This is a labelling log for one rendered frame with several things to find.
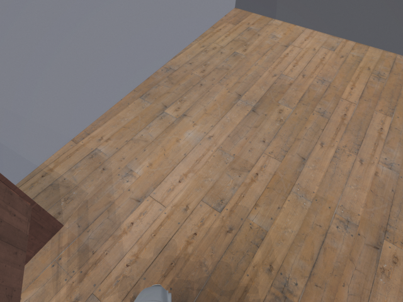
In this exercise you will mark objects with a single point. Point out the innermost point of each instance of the cupboard door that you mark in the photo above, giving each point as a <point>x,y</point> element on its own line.
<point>15,215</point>

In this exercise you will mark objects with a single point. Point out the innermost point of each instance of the left robot thigh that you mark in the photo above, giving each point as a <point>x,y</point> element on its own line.
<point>154,294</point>

